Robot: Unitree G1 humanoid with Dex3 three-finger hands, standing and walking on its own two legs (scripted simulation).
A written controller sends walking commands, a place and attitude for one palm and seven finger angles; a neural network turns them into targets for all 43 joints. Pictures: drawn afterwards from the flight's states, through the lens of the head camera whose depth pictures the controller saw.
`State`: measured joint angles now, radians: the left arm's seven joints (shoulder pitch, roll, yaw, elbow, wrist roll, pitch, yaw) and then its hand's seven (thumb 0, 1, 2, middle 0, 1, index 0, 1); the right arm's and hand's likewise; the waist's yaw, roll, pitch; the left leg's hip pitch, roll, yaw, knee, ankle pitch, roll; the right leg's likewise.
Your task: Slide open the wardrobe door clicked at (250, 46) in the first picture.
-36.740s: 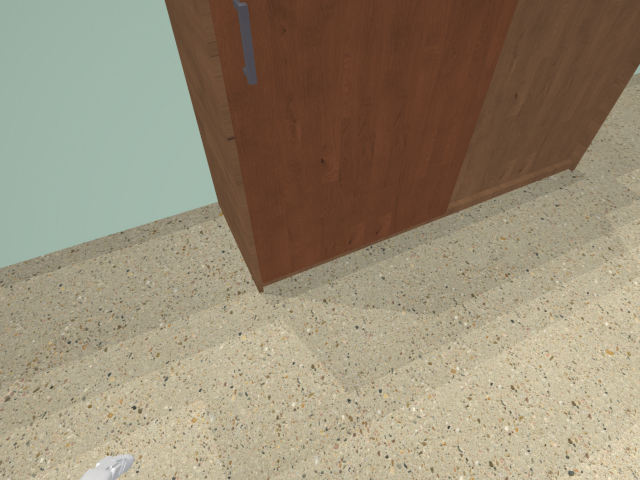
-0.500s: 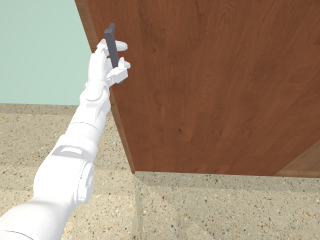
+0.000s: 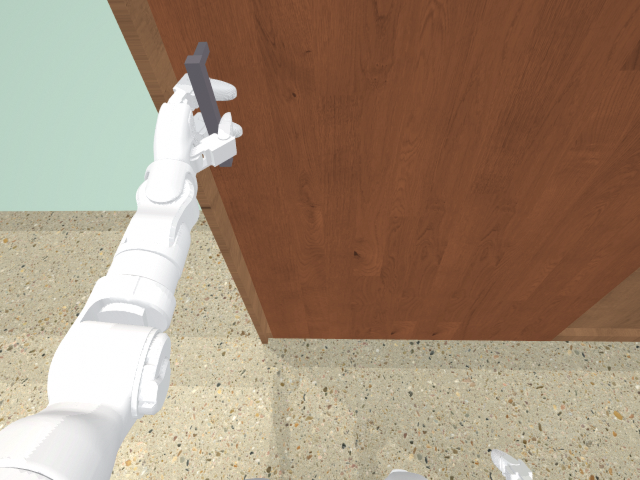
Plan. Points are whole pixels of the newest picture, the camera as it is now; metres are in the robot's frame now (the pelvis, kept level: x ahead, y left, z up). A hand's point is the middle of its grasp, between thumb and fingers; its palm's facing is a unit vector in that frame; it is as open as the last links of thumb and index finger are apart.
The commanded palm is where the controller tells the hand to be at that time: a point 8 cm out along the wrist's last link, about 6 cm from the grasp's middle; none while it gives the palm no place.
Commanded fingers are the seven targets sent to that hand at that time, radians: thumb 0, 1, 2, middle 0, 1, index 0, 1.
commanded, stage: step sideways, sliding the door along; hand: left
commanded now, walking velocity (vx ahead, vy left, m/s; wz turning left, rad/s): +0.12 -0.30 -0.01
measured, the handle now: (214, 108) +0.53 +0.16 +0.17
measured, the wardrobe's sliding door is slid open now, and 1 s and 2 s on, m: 0.02 0.13 0.51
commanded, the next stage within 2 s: none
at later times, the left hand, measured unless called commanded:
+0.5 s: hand (251, 138) +0.48 +0.10 +0.16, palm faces +0.26 -0.96 -0.07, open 5.8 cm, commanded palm +0.46 +0.07 +0.16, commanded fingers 0.00 0.90 0.90 -0.45 -1.40 -0.45 -1.40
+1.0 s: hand (332, 135) +0.49 +0.00 +0.15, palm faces +0.49 -0.87 -0.06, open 6.5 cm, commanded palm +0.45 -0.03 +0.15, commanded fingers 0.00 0.90 0.90 -0.45 -1.40 -0.45 -1.40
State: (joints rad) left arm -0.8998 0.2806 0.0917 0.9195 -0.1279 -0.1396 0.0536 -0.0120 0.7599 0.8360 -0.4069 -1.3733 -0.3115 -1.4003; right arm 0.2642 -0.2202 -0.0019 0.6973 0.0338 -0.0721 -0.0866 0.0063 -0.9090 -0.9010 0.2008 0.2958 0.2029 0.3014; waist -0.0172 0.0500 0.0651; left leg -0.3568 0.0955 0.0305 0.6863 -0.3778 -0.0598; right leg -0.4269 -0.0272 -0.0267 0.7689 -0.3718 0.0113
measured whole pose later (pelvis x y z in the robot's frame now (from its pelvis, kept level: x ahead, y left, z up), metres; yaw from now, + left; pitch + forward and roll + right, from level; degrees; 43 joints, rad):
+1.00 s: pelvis +0.12 -0.25 +0.01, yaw +10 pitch +1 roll +0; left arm -0.45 0.20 0.19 0.10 -0.10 -0.11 0.21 -0.01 0.82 0.87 -0.40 -1.36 -0.06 -1.34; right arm 0.09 -0.28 -0.04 0.60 0.06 -0.08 -0.06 0.01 -0.91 -0.90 0.20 0.30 0.20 0.30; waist 0.05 0.04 0.26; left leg -0.29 0.06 0.13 0.57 -0.19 -0.01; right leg -0.43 -0.01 -0.11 0.66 -0.21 -0.04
